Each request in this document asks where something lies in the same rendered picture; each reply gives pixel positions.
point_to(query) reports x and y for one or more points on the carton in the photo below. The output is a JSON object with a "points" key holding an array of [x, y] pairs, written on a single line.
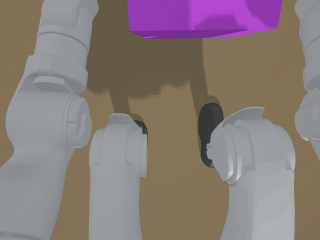
{"points": [[198, 19]]}

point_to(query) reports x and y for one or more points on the robot left foot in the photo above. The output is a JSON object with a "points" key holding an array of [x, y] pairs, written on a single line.
{"points": [[144, 129]]}

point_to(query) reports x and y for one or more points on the robot left forearm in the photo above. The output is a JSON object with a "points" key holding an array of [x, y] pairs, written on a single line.
{"points": [[61, 50]]}

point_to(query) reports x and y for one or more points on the robot right forearm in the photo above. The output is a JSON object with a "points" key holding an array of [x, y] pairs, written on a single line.
{"points": [[308, 12]]}

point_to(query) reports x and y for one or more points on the right robot shin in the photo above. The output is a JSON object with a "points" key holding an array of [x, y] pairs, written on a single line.
{"points": [[251, 113]]}

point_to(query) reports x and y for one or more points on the right robot upper arm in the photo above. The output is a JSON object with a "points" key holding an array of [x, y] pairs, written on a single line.
{"points": [[307, 119]]}

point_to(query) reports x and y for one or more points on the left robot upper arm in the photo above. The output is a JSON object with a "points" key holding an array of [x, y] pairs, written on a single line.
{"points": [[45, 128]]}

